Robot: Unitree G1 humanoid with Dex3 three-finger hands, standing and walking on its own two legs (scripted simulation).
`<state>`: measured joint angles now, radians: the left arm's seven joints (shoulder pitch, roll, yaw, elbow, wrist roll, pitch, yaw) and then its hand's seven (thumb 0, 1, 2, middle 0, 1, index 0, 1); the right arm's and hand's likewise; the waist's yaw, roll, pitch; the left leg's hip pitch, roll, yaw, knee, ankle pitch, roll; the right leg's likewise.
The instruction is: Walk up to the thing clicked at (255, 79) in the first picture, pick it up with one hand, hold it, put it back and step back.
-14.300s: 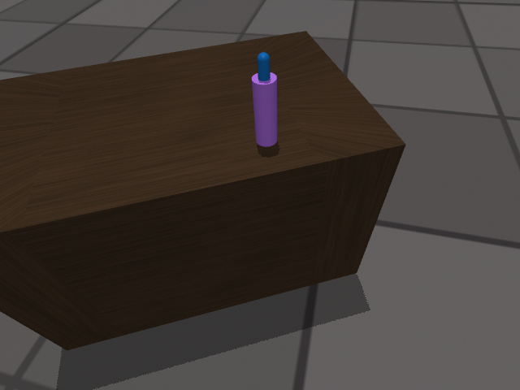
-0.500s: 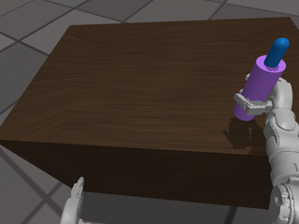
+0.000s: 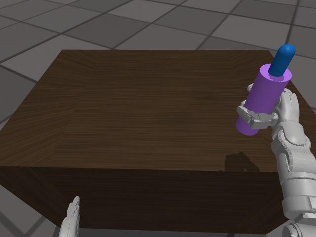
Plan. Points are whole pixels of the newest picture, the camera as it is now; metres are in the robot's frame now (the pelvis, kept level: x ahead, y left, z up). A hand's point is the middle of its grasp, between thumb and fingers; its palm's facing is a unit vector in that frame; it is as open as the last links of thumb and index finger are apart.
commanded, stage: lift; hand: right
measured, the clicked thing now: (263, 94) +0.39 -0.19 +0.19
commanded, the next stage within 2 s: hold in 0.70 s
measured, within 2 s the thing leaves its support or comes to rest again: neither
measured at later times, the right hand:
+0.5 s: hand (260, 111) +0.34 -0.16 +0.19, palm faces +0.18 +0.98 -0.03, open 8.4 cm
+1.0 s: hand (271, 107) +0.33 -0.17 +0.21, palm faces +0.18 +0.98 -0.03, open 8.4 cm
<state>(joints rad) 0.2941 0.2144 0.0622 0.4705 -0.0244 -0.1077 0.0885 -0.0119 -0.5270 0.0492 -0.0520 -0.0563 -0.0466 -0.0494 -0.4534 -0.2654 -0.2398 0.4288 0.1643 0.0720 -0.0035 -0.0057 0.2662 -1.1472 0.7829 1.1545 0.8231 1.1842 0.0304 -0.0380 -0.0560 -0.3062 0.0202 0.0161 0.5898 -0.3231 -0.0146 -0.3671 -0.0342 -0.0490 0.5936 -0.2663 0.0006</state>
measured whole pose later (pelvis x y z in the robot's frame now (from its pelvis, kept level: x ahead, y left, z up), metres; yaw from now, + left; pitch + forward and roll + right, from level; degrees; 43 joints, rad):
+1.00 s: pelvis -0.01 +0.01 +0.01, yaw -1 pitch -3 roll +0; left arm 0.24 0.23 0.07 0.61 -0.03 -0.20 0.11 -0.01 -0.55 0.06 -0.06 -0.05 -0.05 -0.05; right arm -0.32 -0.26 -0.25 -0.04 0.21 0.49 0.00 0.00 0.26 -1.15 0.79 1.15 0.83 1.18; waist 0.00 -0.06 -0.04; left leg -0.18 0.02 0.04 0.53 -0.30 0.00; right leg -0.24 -0.03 -0.03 0.51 -0.22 0.01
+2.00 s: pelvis -0.01 +0.01 +0.00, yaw -2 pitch -3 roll +0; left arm 0.23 0.24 0.08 0.65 -0.03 -0.26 0.12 -0.01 -0.55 0.06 -0.06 -0.05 -0.05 -0.05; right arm -0.30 -0.26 -0.27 -0.18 0.23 0.62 0.01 0.00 0.26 -1.16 0.79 1.15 0.83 1.18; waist -0.01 -0.07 -0.05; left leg -0.19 0.02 0.05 0.56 -0.31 0.00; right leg -0.25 -0.03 -0.02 0.54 -0.23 0.02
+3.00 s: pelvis -0.01 +0.01 +0.00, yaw -2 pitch -3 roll +0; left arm 0.22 0.24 0.09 0.66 -0.02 -0.26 0.13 -0.01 -0.55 0.06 -0.06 -0.05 -0.05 -0.05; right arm -0.29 -0.25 -0.24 -0.21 0.23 0.62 -0.01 0.00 0.27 -1.16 0.79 1.14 0.83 1.17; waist -0.01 -0.07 -0.04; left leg -0.19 0.02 0.05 0.56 -0.31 0.00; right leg -0.26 -0.03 -0.02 0.54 -0.23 0.02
